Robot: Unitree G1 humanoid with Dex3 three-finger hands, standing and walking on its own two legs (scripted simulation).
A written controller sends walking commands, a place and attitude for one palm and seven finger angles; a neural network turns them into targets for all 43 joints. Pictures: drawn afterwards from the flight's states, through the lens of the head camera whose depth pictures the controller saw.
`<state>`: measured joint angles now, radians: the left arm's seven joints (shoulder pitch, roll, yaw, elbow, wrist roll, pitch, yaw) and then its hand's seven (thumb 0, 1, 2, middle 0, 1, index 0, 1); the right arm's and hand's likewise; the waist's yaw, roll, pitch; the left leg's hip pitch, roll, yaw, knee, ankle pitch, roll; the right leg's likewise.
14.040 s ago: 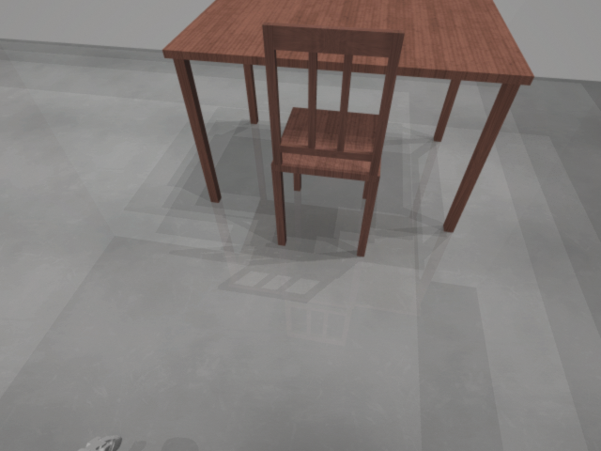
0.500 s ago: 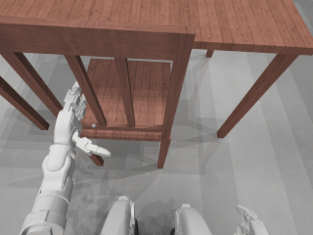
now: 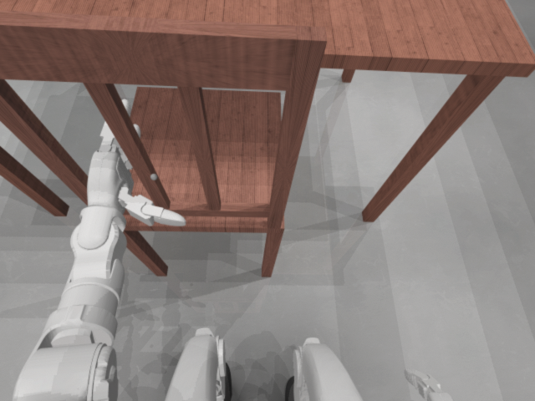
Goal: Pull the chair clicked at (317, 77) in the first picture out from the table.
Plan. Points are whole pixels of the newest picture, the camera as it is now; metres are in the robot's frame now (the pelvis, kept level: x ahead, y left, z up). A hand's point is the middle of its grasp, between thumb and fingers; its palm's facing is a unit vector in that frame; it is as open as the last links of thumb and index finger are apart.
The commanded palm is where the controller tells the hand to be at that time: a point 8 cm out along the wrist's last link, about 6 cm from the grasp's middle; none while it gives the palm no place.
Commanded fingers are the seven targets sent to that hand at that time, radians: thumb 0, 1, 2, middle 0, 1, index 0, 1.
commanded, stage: push the fingers through the gap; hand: left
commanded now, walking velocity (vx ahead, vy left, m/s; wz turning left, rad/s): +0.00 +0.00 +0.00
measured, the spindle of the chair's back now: (139, 159) +0.46 +0.18 +0.04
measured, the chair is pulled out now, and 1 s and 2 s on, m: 0.00 0.00 0.00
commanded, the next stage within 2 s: hook a spindle and tug to test in 0.32 s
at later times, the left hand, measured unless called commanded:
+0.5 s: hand (149, 186) +0.41 +0.16 +0.03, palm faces -0.03 -1.00 -0.03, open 16.9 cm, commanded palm +0.40 +0.21 +0.03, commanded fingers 0.00 -0.50 0.30 -0.15 -0.35 -0.15 -0.35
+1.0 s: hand (151, 183) +0.42 +0.16 +0.03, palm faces -0.01 -1.00 -0.03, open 11.5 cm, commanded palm +0.40 +0.20 +0.03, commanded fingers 0.00 0.34 0.66 -0.50 -1.45 -0.50 -1.45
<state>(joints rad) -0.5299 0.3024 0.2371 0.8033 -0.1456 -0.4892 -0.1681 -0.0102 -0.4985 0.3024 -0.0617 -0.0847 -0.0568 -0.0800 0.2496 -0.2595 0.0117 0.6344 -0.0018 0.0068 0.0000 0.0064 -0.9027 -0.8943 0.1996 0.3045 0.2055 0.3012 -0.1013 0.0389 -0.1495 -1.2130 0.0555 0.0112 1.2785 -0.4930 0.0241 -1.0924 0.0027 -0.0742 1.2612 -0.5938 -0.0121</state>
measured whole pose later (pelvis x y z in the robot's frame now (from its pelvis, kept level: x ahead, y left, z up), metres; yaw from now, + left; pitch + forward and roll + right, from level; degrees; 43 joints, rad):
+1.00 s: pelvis +0.00 +0.00 +0.00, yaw +0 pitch +24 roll -3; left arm -0.47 0.27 0.21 0.75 -0.16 -0.49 -0.14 -0.01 -0.15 0.45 -0.42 -1.19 -0.39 -1.19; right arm 0.26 -0.25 0.01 0.63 0.00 0.02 0.01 0.01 -0.90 -0.89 0.20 0.30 0.21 0.30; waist -0.09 0.04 -0.16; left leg -1.19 0.05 0.01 1.26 -0.49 0.03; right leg -1.07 0.00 -0.07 1.24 -0.58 0.00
